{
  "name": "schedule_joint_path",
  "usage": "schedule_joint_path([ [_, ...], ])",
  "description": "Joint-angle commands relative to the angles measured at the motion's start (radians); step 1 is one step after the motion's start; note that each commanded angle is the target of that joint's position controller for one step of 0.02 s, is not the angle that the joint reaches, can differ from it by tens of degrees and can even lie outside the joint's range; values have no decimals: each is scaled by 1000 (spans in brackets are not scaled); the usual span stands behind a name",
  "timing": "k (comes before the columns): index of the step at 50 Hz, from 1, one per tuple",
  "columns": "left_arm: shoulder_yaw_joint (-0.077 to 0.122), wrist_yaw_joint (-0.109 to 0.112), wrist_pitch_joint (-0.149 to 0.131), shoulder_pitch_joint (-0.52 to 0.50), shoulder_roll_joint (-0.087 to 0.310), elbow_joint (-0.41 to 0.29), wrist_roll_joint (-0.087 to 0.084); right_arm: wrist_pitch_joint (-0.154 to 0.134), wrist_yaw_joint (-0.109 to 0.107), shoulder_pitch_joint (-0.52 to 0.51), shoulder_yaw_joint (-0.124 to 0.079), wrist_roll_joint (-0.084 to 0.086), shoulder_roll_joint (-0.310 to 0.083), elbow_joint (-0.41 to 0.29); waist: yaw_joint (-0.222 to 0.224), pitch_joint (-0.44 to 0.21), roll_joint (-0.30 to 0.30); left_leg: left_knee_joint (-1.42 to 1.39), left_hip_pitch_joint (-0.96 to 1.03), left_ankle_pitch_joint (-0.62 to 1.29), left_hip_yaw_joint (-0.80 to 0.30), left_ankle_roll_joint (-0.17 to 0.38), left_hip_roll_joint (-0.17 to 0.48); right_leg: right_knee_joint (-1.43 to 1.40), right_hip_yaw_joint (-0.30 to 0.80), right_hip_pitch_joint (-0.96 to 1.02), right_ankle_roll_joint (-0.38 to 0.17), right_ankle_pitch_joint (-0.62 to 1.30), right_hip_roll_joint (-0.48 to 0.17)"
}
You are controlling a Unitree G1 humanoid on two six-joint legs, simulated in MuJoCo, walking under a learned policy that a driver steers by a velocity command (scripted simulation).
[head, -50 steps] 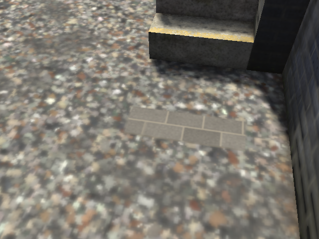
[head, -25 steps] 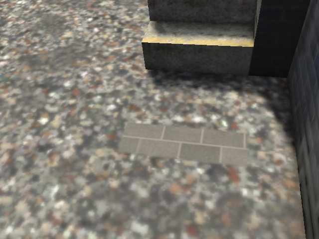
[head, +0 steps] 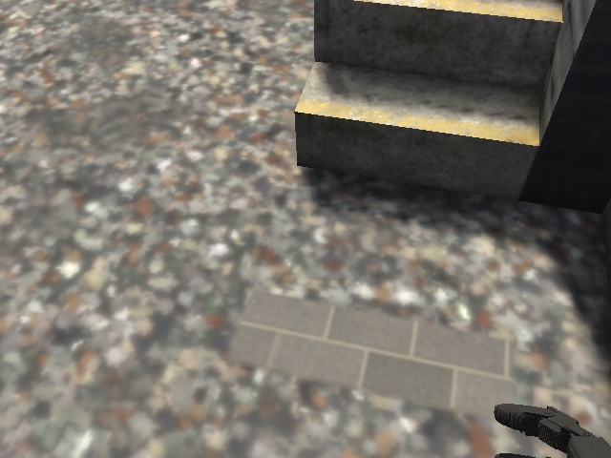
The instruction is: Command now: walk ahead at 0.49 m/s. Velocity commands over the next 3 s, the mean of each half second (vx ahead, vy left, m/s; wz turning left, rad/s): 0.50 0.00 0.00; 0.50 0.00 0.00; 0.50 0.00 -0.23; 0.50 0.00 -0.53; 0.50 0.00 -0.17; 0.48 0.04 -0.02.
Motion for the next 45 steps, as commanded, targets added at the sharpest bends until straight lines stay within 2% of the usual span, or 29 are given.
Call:
schedule_joint_path([
  [1, 26, 10, 1, -32, 184, -54, 12, -2, -22, 455, -88, -3, -247, 68, -304, -233, -102, 50, 764, 11, -164, 99, 96, 603, 1, -453, -108, 934, -100],
  [2, -37, -8, -27, 144, -44, -86, 6, -6, -4, 534, -102, -28, -367, 118, -170, -470, 317, -196, 1049, -348, -773, 302, 383, 996, 77, -758, -51, 38, 134],
  [3, -9, -10, -63, 72, 55, -73, -38, -12, 2, 498, -70, -52, -233, 126, -184, -454, 246, -352, 984, -361, -939, 257, 372, 1136, 239, -842, -69, -46, 115],
  [4, 7, -4, -69, -91, 120, -128, -60, -24, 6, 387, -47, -49, -160, 119, -166, -240, 192, -312, 830, -180, -716, 180, 337, 1170, 189, -936, -81, 2, 58],
  [5, 3, 4, -66, -189, 113, -152, -37, -34, 14, 293, -42, -36, -145, 106, -141, -154, 24, -300, 659, -14, -530, 148, 303, 1116, 157, -912, -91, 76, 7],
  [6, 17, 15, -58, -224, 124, -158, -6, -42, 19, 235, -39, -32, -126, 109, -104, -103, -30, -316, 514, 110, -397, 127, 248, 1039, 140, -857, -97, 136, -27],
  [7, 18, 10, -43, -173, 98, -154, -4, -52, 25, 234, -29, -52, -98, 128, -63, -125, -15, -332, 461, 148, -335, 123, 221, 1000, 153, -777, -111, 195, -61],
  [9, 21, 1, -23, -149, 74, -159, -8, -51, 22, 267, -25, -47, -98, 174, -38, -95, 37, -384, 408, 133, -279, 140, 198, 974, 128, -760, -115, 206, -67],
  [10, 23, -1, -17, -168, 78, -171, -10, -53, 16, 275, -24, -43, -103, 187, -32, -65, 51, -411, 383, 100, -263, 146, 197, 951, 122, -785, -113, 212, -73],
  [14, 24, -10, -13, -386, 118, -254, 5, -43, -21, 351, -27, -42, -148, 244, -61, 49, 31, -485, 394, -2, -240, 150, 203, 783, 109, -1003, -58, 405, -82],
  [17, 18, -21, -28, -493, 111, -288, 6, -33, -38, 397, -17, -49, -147, 256, -91, 68, 50, -490, 429, 35, -184, 123, 161, 576, 73, -1017, -46, 543, -47],
  [20, 4, -44, -44, -629, 90, -316, 4, -24, -51, 455, -11, -45, -162, 272, -140, 91, 46, -500, 447, 52, -131, 98, 137, 369, 12, -927, -46, 662, 6],
  [24, -5, -74, -52, -724, 94, -356, -7, -5, -56, 517, -12, -41, -181, 303, -159, 112, 59, -448, 619, 128, -130, 93, 192, 233, 13, -929, -67, 615, 35],
  [26, 1, -85, -57, -704, 123, -360, -8, 4, -58, 504, -19, -42, -197, 301, -129, 84, 72, -374, 712, 280, -129, 78, 220, 200, 12, -902, -96, 536, 52],
  [27, 10, -86, -58, -653, 148, -348, -8, 9, -59, 485, -23, -49, -213, 294, -96, 42, 92, -306, 740, 449, -125, 66, 224, 204, 0, -835, -115, 492, 76],
  [28, 25, -82, -56, -559, 182, -322, -9, 17, -57, 464, -28, -58, -228, 288, -43, -28, 114, -187, 754, 632, -116, 55, 216, 216, -17, -721, -139, 455, 107],
  [29, 45, -77, -52, -391, 226, -272, -7, 27, -54, 430, -25, -63, -228, 277, 45, -132, 106, 22, 705, 723, -82, 28, 175, 205, -28, -511, -172, 487, 126],
  [30, 59, -70, -47, -209, 289, -232, 11, 27, -51, 435, -11, -74, -202, 253, 97, -290, 21, 334, 460, 461, -67, 6, 130, 277, 160, -162, -232, 536, -41],
  [31, 71, -77, -46, -133, 344, -201, 26, 7, -28, 618, 38, -69, -19, 271, 2, -482, -288, 709, 49, -349, -95, -54, -73, 191, 675, 229, -420, 332, -301],
  [32, 47, -71, -52, -156, 248, -205, 21, -23, -28, 548, 22, -35, -108, 281, 33, -475, -202, 816, -64, -486, -240, -34, -52, 60, 807, 215, -384, 197, -297],
  [33, 34, -61, -57, -252, 210, -216, 12, -39, -29, 423, 5, -6, -177, 244, 25, -276, -164, 831, -131, -421, -215, -24, 1, 36, 642, 56, -323, 243, -263],
  [34, 24, -57, -60, -338, 192, -235, 15, -47, -36, 349, 3, -4, -193, 229, -2, -182, -49, 785, -96, -326, -194, -25, 51, 2, 509, -115, -294, 358, -225],
  [35, 16, -59, -64, -383, 176, -237, 22, -44, -44, 314, -6, -13, -191, 232, -29, -106, -9, 723, -61, -270, -177, -32, 81, -25, 403, -249, -283, 475, -187],
  [36, 7, -61, -69, -397, 161, -233, 30, -31, -46, 334, -10, -24, -180, 239, -64, -94, -31, 679, 0, -234, -180, -36, 110, -49, 328, -323, -274, 529, -151],
  [37, 4, -64, -69, -395, 155, -226, 28, -19, -46, 348, -7, -27, -153, 243, -78, -84, -46, 641, 28, -221, -173, -42, 119, -75, 295, -360, -279, 542, -134],
  [39, 3, -59, -66, -371, 171, -207, 21, -2, -47, 340, -5, -28, -129, 242, -95, -49, -58, 552, 21, -216, -152, -59, 135, -117, 247, -412, -292, 548, -124],
  [40, 13, -35, -53, -263, 188, -140, 20, 18, -17, 302, 6, -144, -115, 216, -100, 2, 17, 495, 37, -195, -75, -76, 99, -125, 204, -497, -278, 543, -103],
  [41, 14, -31, -44, -245, 196, -131, 26, 24, -3, 269, 5, -151, -100, 196, -98, 20, -3, 432, 21, -146, -64, -88, 103, -135, 170, -508, -270, 521, -90],
  [45, 14, -40, -38, -264, 185, -135, 23, 25, 15, 128, 17, -96, -111, 142, -72, 17, -84, 164, 58, 26, -36, -92, 87, -158, 110, -483, -235, 453, -55],
])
